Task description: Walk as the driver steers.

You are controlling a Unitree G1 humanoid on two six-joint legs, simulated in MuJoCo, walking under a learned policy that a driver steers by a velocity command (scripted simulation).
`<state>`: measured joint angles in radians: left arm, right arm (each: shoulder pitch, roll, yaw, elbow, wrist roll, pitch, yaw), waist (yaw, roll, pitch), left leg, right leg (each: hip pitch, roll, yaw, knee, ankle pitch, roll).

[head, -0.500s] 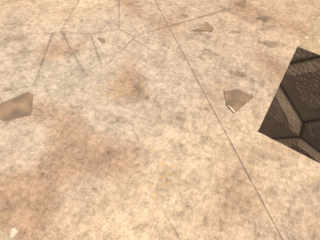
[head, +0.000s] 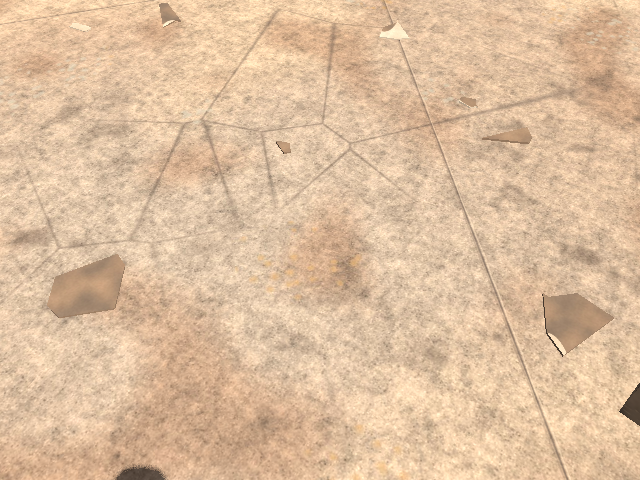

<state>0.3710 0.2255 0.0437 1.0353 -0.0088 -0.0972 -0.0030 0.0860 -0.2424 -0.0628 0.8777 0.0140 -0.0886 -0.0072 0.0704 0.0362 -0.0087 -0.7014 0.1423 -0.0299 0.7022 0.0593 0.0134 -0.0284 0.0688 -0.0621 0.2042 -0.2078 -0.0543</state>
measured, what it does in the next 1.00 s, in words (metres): walks ahead, turning left: left foot, then right foot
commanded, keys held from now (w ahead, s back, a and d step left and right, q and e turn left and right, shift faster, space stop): w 0.14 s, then w+q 0.86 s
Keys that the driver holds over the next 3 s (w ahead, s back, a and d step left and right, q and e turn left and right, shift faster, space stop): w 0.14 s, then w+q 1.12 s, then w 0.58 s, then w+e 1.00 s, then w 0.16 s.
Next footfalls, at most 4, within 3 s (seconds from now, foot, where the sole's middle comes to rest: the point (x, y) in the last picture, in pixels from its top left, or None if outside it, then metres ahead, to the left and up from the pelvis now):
0.16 left None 0.28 0.15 -0.78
0.68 right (377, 448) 0.58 -0.04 -0.78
1.20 left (222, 371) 0.74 0.31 -0.78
1.72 right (241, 249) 1.11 0.33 -0.78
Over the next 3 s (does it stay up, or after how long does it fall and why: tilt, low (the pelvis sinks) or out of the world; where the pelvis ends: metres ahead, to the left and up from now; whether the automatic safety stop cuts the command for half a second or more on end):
stays up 1.48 0.58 0.00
